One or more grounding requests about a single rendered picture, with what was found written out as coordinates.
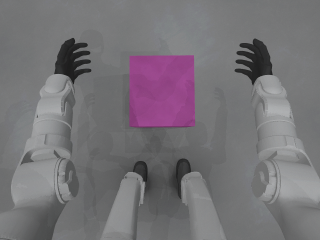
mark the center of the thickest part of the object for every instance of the right robot hand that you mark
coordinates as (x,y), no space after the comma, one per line
(260,64)

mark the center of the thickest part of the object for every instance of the carton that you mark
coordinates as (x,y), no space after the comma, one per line
(161,91)

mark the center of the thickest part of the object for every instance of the left robot forearm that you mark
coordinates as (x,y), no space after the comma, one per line
(52,126)

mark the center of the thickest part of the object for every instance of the left robot hand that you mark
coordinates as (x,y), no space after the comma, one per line
(66,63)

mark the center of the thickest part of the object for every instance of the robot right thigh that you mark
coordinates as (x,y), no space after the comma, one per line
(205,223)

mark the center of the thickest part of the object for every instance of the left robot foot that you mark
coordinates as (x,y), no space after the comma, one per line
(141,168)

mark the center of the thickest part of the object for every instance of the right robot forearm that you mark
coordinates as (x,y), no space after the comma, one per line
(275,125)

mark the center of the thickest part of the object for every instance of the robot right upper arm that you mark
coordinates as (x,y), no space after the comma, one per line
(291,192)

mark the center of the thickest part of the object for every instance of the robot left upper arm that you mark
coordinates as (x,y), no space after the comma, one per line
(41,190)

